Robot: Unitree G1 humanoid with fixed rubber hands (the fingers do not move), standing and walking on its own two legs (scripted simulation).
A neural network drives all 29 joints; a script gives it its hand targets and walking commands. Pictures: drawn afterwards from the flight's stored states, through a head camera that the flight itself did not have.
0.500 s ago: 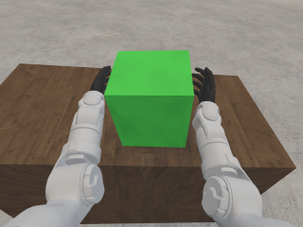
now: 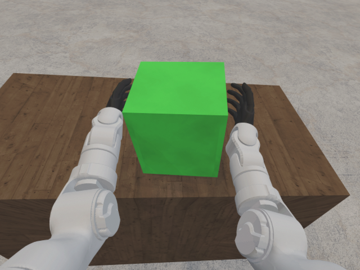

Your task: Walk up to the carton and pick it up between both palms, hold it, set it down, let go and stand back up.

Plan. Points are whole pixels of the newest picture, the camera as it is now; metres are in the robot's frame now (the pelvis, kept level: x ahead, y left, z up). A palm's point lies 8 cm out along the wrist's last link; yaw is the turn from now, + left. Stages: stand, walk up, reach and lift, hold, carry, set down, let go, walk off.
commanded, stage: set down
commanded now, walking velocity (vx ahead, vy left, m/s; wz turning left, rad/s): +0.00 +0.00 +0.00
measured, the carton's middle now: (180, 121) +0.44 -0.02 +0.09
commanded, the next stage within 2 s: none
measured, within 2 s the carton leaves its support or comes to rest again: rests again in 1.22 s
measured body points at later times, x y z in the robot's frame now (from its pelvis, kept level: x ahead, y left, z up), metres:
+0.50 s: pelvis +0.01 +0.00 +0.00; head +0.02 +0.03 +0.45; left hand +0.46 +0.13 +0.11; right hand +0.41 -0.15 +0.13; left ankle -0.01 +0.08 -0.75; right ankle -0.01 -0.13 -0.75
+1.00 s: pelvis +0.02 +0.00 +0.00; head +0.06 +0.04 +0.45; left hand +0.49 +0.14 +0.09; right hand +0.42 -0.15 +0.11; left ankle -0.01 +0.08 -0.75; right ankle -0.01 -0.13 -0.75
